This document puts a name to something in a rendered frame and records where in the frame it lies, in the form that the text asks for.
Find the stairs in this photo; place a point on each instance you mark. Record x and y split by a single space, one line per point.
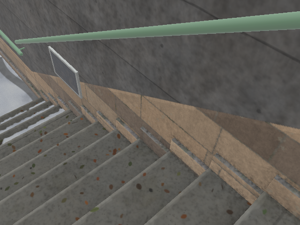
57 168

